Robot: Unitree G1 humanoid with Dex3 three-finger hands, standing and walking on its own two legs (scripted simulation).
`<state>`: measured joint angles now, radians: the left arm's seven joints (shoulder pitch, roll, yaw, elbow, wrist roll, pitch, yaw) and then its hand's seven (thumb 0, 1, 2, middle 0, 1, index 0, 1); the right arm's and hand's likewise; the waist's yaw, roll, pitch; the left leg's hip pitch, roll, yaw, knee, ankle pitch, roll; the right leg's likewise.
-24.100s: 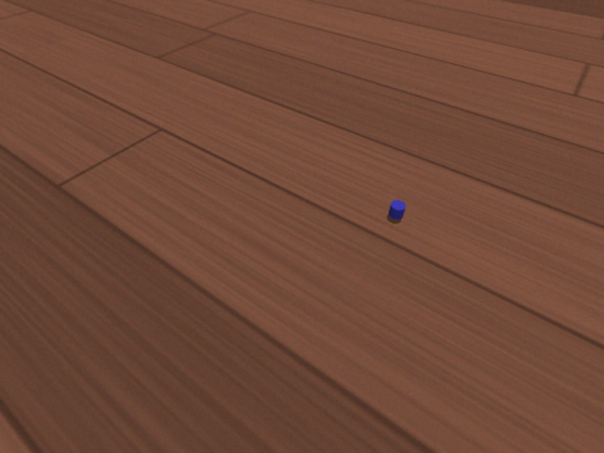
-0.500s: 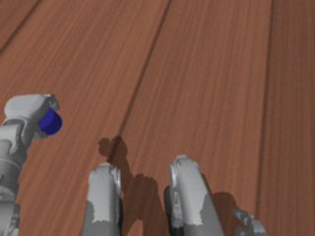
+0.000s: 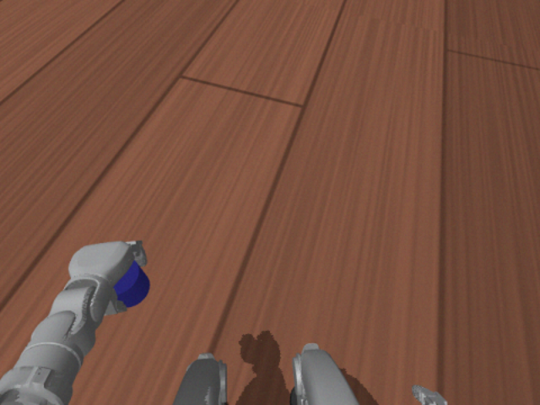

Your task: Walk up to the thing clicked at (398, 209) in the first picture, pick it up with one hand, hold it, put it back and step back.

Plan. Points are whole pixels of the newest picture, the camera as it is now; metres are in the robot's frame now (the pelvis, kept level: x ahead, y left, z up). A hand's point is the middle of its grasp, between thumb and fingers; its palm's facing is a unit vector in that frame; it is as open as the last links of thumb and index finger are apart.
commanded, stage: lift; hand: left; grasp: from above
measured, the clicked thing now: (124, 282) +0.36 +0.23 -0.11
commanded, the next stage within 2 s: hold in 0.50 s
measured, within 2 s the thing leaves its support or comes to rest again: neither
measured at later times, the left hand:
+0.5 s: hand (102, 257) +0.35 +0.23 +0.01, palm faces -0.44 -0.08 -0.89, open 9.7 cm
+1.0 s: hand (92, 238) +0.36 +0.22 +0.06, palm faces -0.45 -0.06 -0.89, open 9.6 cm
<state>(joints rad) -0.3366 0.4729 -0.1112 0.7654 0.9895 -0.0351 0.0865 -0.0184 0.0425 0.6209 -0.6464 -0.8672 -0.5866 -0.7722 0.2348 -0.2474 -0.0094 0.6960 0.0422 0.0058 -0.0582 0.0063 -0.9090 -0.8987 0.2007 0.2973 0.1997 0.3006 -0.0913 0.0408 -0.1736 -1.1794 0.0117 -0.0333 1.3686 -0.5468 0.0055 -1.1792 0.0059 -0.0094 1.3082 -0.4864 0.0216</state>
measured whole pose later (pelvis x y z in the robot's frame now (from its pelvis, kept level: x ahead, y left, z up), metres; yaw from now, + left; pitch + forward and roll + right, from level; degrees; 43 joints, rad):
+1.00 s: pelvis +0.06 +0.00 +0.12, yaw -1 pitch +7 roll +0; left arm -0.27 0.39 -0.20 0.74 0.99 0.01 0.05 -0.01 0.07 0.51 -0.70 -0.80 -0.64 -0.71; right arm 0.24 -0.26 -0.04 0.70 0.05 0.03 -0.05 0.01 -0.90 -0.89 0.20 0.30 0.20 0.30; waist -0.03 0.04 -0.08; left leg -0.46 0.01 0.02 0.70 -0.35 0.01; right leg -0.48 0.00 0.03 0.67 -0.31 0.02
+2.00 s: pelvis +0.05 -0.01 +0.13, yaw -1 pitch +1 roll +0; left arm -0.22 0.40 -0.22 0.60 0.97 0.02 -0.05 -0.01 0.05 0.57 -0.67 -0.83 -0.62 -0.73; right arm 0.20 -0.26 -0.02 0.67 0.07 0.05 -0.06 0.01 -0.91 -0.90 0.20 0.30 0.20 0.30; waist 0.00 0.06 -0.02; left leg -0.26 0.01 0.03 0.51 -0.26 0.00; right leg -0.31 0.00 0.04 0.52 -0.23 0.01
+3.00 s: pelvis +0.04 -0.01 +0.11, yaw +0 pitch +10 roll +0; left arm -0.37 0.39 -0.19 0.94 1.10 -0.08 0.19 -0.02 0.05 0.62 -0.65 -0.86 -0.59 -0.76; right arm 0.20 -0.27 -0.04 0.67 0.02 0.07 -0.02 0.01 -0.90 -0.90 0.20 0.30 0.20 0.30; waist -0.03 0.00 -0.05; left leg -0.58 0.01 -0.01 0.75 -0.35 -0.01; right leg -0.60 0.00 0.01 0.74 -0.31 0.01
